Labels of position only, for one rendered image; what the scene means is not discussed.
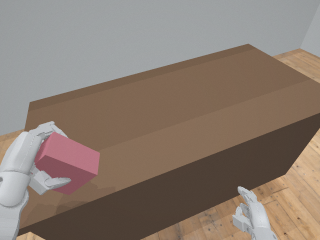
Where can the right robot hand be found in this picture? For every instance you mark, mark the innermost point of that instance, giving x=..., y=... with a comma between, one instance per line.
x=255, y=213

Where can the left robot forearm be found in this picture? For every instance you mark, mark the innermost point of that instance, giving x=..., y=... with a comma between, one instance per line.
x=14, y=196

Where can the table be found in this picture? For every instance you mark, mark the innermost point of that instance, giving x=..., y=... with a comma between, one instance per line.
x=174, y=141

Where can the sponge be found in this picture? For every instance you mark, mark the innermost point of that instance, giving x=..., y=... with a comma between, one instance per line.
x=61, y=157

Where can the right robot forearm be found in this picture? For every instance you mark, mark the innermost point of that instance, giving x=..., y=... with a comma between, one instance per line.
x=262, y=233

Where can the left robot hand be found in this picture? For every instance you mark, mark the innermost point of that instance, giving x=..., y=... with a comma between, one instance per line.
x=20, y=157

